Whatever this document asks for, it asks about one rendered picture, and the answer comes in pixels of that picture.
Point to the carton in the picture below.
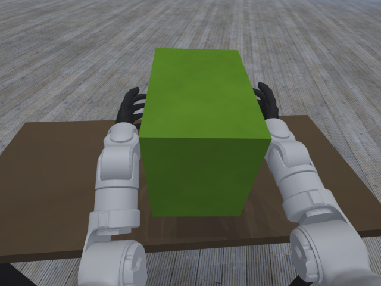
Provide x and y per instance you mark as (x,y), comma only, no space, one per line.
(203,136)

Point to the table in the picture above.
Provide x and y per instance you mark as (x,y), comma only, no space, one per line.
(47,190)

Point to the robot left hand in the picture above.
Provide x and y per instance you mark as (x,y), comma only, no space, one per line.
(125,113)

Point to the left robot upper arm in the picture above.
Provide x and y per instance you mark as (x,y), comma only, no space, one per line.
(114,263)

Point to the robot left forearm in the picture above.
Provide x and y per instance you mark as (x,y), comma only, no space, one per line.
(117,183)

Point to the right robot upper arm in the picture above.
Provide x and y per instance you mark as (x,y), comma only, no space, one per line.
(331,254)

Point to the robot right forearm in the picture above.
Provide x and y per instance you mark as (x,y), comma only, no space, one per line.
(305,198)

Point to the robot right hand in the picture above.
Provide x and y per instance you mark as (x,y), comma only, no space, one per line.
(268,102)

